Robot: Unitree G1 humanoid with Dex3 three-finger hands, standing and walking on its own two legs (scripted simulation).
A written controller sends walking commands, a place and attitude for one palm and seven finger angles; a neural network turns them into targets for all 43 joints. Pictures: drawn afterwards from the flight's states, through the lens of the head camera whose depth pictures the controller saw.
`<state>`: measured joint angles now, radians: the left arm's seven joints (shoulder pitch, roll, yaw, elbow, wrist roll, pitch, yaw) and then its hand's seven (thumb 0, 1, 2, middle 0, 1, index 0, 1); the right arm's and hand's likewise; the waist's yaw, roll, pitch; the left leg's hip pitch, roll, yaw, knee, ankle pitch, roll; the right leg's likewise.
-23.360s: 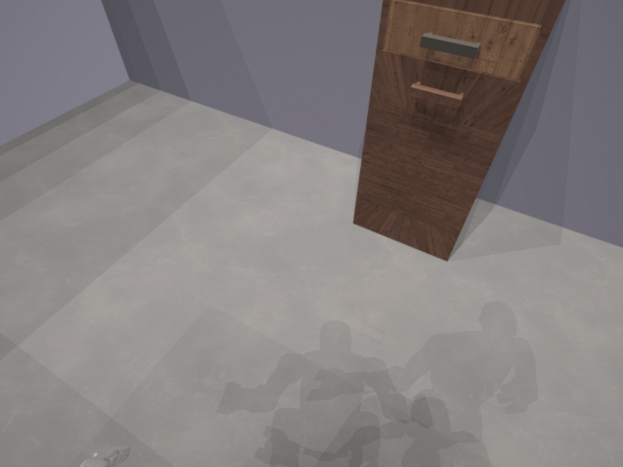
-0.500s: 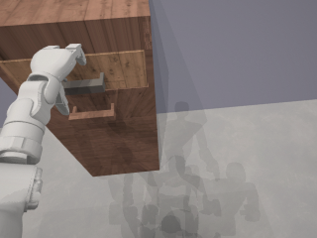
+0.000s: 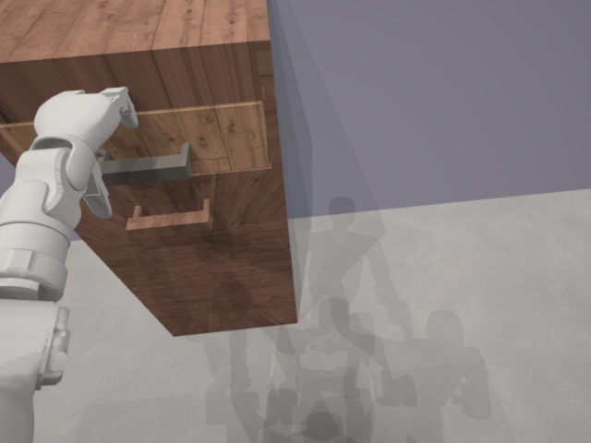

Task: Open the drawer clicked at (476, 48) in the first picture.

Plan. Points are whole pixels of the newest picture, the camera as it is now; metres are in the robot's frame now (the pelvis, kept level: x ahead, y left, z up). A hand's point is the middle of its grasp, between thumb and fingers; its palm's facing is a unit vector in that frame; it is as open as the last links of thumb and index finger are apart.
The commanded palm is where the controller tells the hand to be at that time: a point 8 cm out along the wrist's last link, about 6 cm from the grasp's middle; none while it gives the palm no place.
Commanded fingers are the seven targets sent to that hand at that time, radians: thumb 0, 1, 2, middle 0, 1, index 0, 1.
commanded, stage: re-aim the fingers above the handle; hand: left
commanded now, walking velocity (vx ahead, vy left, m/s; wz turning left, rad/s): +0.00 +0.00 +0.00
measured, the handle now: (143, 161) +0.52 +0.25 +0.08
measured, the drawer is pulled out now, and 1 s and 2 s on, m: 0.00 0.00 0.00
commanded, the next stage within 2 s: lower the fingers behind the handle in 0.74 s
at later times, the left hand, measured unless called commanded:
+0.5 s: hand (105, 153) +0.47 +0.27 +0.14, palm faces -0.01 +0.01 -1.00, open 13.6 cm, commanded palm +0.45 +0.28 +0.21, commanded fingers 0.00 -0.50 0.30 -0.30 -1.20 -0.30 -1.20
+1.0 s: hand (108, 150) +0.47 +0.26 +0.15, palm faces +0.01 +0.00 -1.00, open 13.7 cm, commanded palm +0.45 +0.27 +0.19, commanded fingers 0.00 -0.50 0.30 -0.30 -1.20 -0.30 -1.20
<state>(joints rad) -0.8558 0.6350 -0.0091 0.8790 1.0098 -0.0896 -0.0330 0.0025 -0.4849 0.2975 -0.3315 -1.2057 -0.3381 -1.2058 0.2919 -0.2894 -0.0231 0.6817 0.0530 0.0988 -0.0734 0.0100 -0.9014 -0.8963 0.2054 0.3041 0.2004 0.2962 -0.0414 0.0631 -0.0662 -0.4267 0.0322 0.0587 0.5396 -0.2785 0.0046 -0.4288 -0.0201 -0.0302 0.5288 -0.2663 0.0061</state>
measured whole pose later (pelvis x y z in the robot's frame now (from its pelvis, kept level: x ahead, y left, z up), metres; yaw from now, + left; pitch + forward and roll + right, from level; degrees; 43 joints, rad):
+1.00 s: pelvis +0.00 +0.01 +0.00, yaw +0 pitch +10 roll +0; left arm -0.87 0.60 -0.04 0.85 1.00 -0.07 0.00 0.00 -0.48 0.30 -0.34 -1.23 -0.34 -1.22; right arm 0.28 -0.28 -0.02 0.70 0.05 0.10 -0.06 0.01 -0.90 -0.90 0.20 0.30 0.20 0.30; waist -0.04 0.05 -0.07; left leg -0.45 0.02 0.05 0.56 -0.29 0.01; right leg -0.44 -0.03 -0.03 0.54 -0.28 0.01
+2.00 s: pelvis -0.02 +0.00 -0.01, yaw +0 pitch +13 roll +0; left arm -0.93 0.60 -0.03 1.05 1.08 -0.07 0.15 0.00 -0.48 0.30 -0.34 -1.23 -0.33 -1.26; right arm 0.32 -0.28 -0.01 0.68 0.04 0.07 -0.07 0.01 -0.90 -0.90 0.21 0.30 0.20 0.30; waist -0.08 0.04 -0.09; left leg -0.59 0.04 0.06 0.65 -0.29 0.01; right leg -0.59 -0.02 -0.03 0.63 -0.28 0.01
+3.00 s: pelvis +0.00 +0.01 -0.01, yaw +0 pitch +14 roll -1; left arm -0.79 0.56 0.00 0.95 1.07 -0.08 0.19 0.00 0.32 0.64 -0.38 -1.29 -0.38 -1.28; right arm 0.32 -0.28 -0.05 0.70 0.02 0.08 -0.05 0.01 -0.90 -0.90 0.21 0.30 0.20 0.30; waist -0.07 0.05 -0.10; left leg -0.58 0.04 0.05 0.67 -0.33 0.01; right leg -0.57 -0.02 -0.03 0.63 -0.30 0.01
